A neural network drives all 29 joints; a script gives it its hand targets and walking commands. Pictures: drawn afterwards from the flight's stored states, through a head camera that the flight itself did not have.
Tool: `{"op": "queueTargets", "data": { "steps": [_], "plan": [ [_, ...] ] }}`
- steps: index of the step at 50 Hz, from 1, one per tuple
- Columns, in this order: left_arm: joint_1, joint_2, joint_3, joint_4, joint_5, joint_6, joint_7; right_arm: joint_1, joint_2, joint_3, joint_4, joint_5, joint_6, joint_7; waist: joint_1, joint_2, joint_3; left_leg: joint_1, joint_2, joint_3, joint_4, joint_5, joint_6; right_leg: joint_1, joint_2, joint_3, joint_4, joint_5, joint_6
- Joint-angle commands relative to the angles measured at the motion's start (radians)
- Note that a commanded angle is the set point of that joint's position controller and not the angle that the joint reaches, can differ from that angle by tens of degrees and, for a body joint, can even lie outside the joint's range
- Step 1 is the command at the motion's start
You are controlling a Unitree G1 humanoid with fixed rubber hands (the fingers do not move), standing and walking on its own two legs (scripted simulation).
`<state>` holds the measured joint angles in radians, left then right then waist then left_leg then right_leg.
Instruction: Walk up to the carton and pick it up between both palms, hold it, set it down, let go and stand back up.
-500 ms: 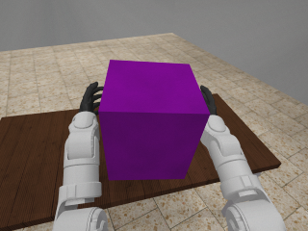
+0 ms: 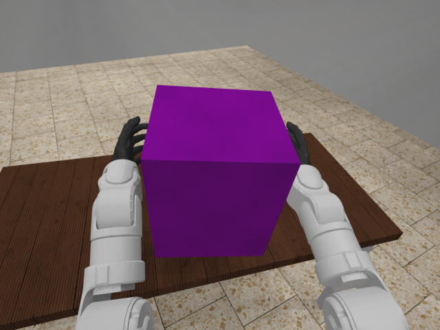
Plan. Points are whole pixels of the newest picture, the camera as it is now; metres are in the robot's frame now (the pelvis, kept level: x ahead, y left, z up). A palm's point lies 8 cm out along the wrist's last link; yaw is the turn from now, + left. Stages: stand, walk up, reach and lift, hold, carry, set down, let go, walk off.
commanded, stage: hold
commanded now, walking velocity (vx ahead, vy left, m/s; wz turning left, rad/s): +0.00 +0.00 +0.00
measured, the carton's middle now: (212, 174) +0.37 +0.01 +0.14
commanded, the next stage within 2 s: set down in 1.44 s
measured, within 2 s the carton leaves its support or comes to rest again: neither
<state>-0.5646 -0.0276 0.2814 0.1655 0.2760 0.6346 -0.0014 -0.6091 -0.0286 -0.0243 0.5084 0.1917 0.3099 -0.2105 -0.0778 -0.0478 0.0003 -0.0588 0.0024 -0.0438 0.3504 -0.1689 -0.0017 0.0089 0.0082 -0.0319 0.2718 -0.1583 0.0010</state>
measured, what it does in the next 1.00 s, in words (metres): stands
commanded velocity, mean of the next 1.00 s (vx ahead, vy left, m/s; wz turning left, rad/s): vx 0.00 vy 0.00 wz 0.00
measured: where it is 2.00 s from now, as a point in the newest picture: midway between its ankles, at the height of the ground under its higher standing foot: outside the picture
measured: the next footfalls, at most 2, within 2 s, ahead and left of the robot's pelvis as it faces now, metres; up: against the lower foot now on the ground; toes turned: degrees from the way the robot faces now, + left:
none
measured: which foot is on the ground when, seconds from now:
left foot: down 0.00-1.00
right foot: down 0.00-1.00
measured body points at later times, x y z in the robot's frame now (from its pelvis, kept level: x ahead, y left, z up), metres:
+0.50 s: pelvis +0.00 +0.00 +0.00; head -0.05 +0.03 +0.45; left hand +0.37 +0.16 +0.18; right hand +0.37 -0.14 +0.18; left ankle +0.02 +0.12 -0.75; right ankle +0.00 -0.12 -0.75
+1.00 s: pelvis +0.01 +0.00 +0.00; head -0.05 +0.03 +0.45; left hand +0.37 +0.16 +0.18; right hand +0.37 -0.14 +0.18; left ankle +0.02 +0.12 -0.75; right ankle +0.00 -0.12 -0.75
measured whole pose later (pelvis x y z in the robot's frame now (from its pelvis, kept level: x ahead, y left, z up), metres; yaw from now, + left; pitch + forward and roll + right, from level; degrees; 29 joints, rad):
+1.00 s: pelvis +0.01 +0.00 +0.00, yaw +0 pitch -7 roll -1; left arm -0.54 -0.04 0.28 0.11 0.29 0.68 0.00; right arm -0.62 -0.04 -0.01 0.49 0.22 0.34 -0.21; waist -0.07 -0.05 -0.01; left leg -0.05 0.00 -0.04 0.35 -0.18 0.00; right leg 0.02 0.01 -0.02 0.26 -0.16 0.00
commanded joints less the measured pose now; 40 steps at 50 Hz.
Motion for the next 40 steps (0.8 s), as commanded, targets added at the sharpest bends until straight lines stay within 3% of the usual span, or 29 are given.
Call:
{"op": "queueTargets", "data": {
  "steps": [1, 8, 9, 12, 24, 29, 40],
  "plan": [
    [-0.674, -0.599, -0.547, -0.087, -0.149, -0.048, -0.141, -0.839, 0.61, 0.411, -0.336, 0.068, -0.065, 0.092, -0.006, 0.07, -0.356, 0.131, -0.042, 0.038, -0.021, 0.238, -0.028, 0.032, 0.046, -0.029, -0.025, 0.18, 0.039],
    [-0.679, -0.599, -0.546, -0.084, -0.15, -0.049, -0.143, -0.839, 0.612, 0.408, -0.332, 0.066, -0.064, 0.091, -0.007, 0.07, -0.354, 0.127, -0.043, 0.038, -0.023, 0.229, -0.027, 0.03, 0.045, -0.029, -0.025, 0.176, 0.039],
    [-0.662, -0.627, -0.563, -0.114, -0.151, -0.04, -0.136, -0.851, 0.61, 0.429, -0.359, 0.084, -0.063, 0.092, -0.002, 0.082, -0.389, 0.138, -0.039, 0.033, -0.015, 0.252, -0.026, 0.036, 0.046, -0.02, -0.024, 0.188, 0.04],
    [-0.663, -0.615, -0.549, -0.068, -0.147, -0.024, -0.133, -0.899, 0.605, 0.428, -0.362, 0.088, -0.057, 0.091, 0.012, 0.058, -0.355, 0.12, -0.04, 0.037, -0.019, 0.226, -0.016, 0.02, 0.045, -0.019, -0.033, 0.16, 0.043],
    [-0.689, -0.619, -0.547, -0.081, -0.142, -0.018, -0.14, -0.864, 0.604, 0.381, -0.298, 0.078, -0.046, 0.097, -0.007, 0.08, -0.341, 0.117, -0.038, 0.041, -0.031, 0.208, -0.024, 0.016, 0.045, -0.022, -0.037, 0.121, 0.037],
    [-0.668, -0.622, -0.561, -0.108, -0.143, -0.016, -0.138, -0.846, 0.593, 0.391, -0.315, 0.087, -0.046, 0.095, -0.018, 0.09, -0.36, 0.149, -0.037, 0.035, -0.008, 0.274, -0.04, 0.023, 0.05, -0.026, -0.033, 0.172, 0.035],
    [-0.654, -0.612, -0.569, -0.137, -0.152, -0.015, -0.13, -0.853, 0.601, 0.442, -0.38, 0.111, -0.041, 0.089, 0.003, 0.063, -0.381, 0.157, -0.038, 0.03, 0.001, 0.303, -0.031, 0.029, 0.055, -0.019, -0.026, 0.212, 0.04]
  ]
}}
